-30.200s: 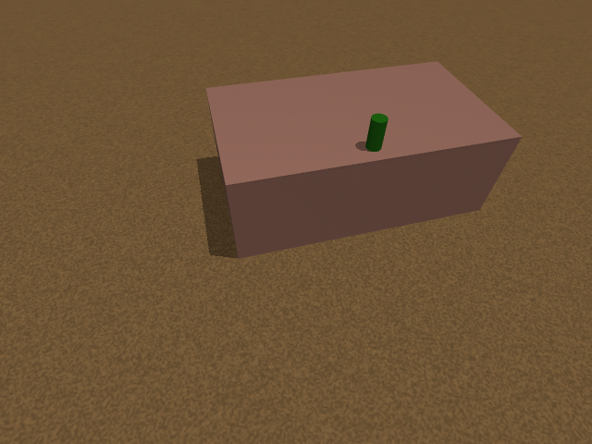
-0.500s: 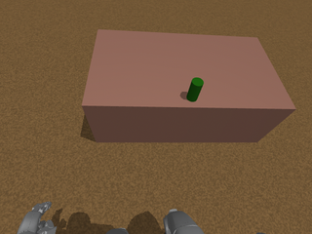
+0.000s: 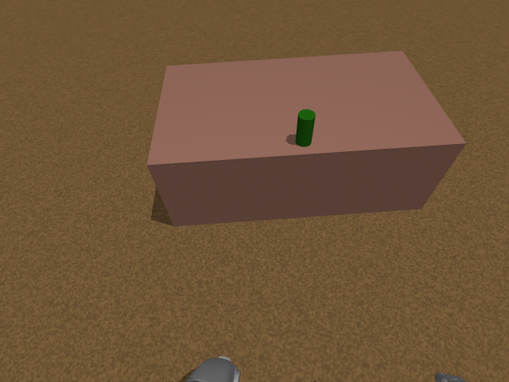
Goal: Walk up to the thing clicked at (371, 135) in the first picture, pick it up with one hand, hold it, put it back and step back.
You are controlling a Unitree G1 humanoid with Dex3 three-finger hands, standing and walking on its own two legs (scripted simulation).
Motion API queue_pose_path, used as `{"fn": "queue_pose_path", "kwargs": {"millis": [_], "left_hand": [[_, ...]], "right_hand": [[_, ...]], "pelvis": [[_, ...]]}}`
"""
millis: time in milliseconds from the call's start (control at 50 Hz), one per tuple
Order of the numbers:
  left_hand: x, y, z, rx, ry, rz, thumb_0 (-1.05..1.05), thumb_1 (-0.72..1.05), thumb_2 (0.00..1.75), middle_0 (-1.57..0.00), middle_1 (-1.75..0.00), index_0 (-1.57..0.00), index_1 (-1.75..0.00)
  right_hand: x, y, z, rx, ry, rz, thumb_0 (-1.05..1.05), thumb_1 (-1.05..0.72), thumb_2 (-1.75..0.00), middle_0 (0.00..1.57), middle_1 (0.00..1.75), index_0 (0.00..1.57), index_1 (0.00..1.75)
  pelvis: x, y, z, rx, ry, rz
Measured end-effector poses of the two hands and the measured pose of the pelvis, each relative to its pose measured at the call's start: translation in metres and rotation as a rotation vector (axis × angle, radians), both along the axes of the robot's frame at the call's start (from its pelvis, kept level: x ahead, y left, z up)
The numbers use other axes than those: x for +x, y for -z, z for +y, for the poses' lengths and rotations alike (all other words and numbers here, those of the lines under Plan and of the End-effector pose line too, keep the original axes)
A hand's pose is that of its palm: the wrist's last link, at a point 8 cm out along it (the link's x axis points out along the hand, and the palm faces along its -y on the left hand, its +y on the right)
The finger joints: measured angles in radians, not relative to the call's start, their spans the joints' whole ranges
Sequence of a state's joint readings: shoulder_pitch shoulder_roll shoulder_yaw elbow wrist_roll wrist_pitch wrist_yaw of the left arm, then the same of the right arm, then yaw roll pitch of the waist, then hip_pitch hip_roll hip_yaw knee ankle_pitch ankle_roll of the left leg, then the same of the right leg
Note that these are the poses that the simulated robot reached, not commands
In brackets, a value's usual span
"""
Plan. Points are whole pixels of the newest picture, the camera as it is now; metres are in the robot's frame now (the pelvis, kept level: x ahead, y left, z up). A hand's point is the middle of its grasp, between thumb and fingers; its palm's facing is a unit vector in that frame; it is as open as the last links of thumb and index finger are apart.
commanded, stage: step back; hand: right
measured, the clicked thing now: (305, 128) +0.96 -0.15 -0.28
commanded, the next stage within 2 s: stand in 1.36 s
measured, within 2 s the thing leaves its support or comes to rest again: neither
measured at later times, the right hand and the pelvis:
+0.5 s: hand out of the picture -0.01 -0.29 -0.13, palm faces -0.06 +0.90 -0.43, open 7.4 cm; pelvis -0.14 -0.02 -0.01, yaw +0 degrees
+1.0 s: hand out of the picture -0.05 -0.27 -0.15, palm faces -0.06 +0.93 -0.36, open 7.4 cm; pelvis -0.12 -0.01 +0.00, yaw +2 degrees
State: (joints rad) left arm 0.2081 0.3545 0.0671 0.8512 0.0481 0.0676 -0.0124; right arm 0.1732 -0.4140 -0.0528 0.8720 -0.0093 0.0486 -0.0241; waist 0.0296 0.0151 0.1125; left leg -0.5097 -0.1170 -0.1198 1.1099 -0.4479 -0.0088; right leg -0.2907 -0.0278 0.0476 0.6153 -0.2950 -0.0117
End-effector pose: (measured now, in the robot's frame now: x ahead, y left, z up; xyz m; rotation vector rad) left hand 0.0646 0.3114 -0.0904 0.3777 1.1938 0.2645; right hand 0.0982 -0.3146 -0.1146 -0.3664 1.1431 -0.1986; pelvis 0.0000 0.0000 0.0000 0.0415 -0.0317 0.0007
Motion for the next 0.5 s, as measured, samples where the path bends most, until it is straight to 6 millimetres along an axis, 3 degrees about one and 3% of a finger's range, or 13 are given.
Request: {"fn": "queue_pose_path", "kwargs": {"millis": [80, 160, 240, 300, 380, 500], "left_hand": [[-0.008, -0.002, 0.006, 0.021, 0.006, -0.056, 0.01, 0.9, 0.9, -0.21, -0.3, -0.21, -0.3], [-0.016, 0.012, 0.015, 0.011, 0.001, -0.134, 0.0, 0.9, 0.9, -0.2, -0.3, -0.21, -0.3], [-0.042, 0.027, 0.011, -0.038, -0.024, -0.133, 0.0, 0.91, 0.9, -0.2, -0.3, -0.2, -0.3], [-0.069, 0.028, 0.001, -0.082, -0.035, -0.089, 0.0, 0.91, 0.9, -0.2, -0.3, -0.2, -0.3], [-0.108, 0.031, -0.008, -0.108, -0.044, -0.043, 0.0, 0.91, 0.9, -0.2, -0.3, -0.2, -0.3], [-0.16, 0.036, -0.022, -0.076, -0.022, 0.045, 0.0, 0.91, 0.9, -0.2, -0.3, -0.2, -0.3]], "right_hand": [[-0.042, 0.005, 0.0, -0.02, -0.021, 0.071, 0.0, -0.9, -0.89, 0.2, 0.3, 0.2, 0.3], [-0.077, 0.01, 0.007, -0.05, -0.067, 0.125, 0.0, -0.9, -0.89, 0.2, 0.3, 0.2, 0.3], [-0.105, 0.001, 0.017, -0.046, -0.078, 0.132, 0.01, -0.9, -0.89, 0.2, 0.3, 0.2, 0.3], [-0.115, -0.012, 0.016, -0.06, -0.085, 0.101, 0.01, -0.9, -0.89, 0.21, 0.3, 0.21, 0.3], [-0.114, -0.024, 0.007, -0.072, -0.087, 0.024, 0.01, -0.9, -0.89, 0.21, 0.3, 0.21, 0.3], [-0.112, -0.022, -0.018, -0.051, -0.074, -0.092, 0.0, -0.9, -0.89, 0.21, 0.3, 0.21, 0.3]], "pelvis": [[-0.026, 0.003, 0.0, -0.017, -0.04, 0.016], [-0.057, 0.015, 0.003, -0.036, -0.098, 0.011], [-0.084, 0.013, 0.003, 0.002, -0.085, -0.02], [-0.097, 0.005, 0.001, -0.045, -0.093, -0.016], [-0.114, 0.0, -0.005, -0.05, -0.063, 0.003], [-0.136, 0.008, -0.023, -0.043, -0.006, 0.0]]}}
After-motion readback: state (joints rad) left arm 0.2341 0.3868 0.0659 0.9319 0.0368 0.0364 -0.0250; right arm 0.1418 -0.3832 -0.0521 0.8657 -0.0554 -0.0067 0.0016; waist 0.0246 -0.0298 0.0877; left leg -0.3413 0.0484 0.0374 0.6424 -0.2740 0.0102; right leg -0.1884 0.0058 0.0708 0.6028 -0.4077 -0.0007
